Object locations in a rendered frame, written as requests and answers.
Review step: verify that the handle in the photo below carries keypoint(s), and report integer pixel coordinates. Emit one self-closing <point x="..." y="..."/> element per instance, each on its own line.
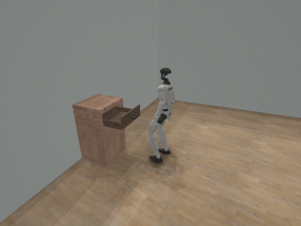
<point x="136" y="115"/>

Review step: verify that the right robot upper arm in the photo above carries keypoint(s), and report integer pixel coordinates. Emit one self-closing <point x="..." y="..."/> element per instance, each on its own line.
<point x="173" y="94"/>

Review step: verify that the left robot upper arm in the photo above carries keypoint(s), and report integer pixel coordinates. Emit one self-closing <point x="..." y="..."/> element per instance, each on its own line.
<point x="161" y="90"/>

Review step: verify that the robot left hand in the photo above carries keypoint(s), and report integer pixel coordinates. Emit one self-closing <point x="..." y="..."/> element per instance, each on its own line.
<point x="153" y="124"/>

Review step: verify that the humanoid robot head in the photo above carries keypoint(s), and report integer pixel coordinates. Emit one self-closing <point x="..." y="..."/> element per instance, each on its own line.
<point x="165" y="71"/>

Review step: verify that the right robot forearm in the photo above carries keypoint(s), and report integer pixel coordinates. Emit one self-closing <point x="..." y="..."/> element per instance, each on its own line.
<point x="171" y="104"/>

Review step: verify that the left robot forearm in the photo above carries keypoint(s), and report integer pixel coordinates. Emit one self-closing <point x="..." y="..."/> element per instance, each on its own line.
<point x="159" y="111"/>

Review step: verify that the cabinet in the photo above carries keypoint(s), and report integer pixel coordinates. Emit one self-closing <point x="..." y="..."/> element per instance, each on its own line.
<point x="99" y="144"/>

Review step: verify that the drawer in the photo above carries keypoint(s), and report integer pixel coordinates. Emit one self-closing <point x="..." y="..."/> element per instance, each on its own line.
<point x="119" y="117"/>

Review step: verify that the robot torso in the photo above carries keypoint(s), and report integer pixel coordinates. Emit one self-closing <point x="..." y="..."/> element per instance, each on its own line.
<point x="168" y="98"/>

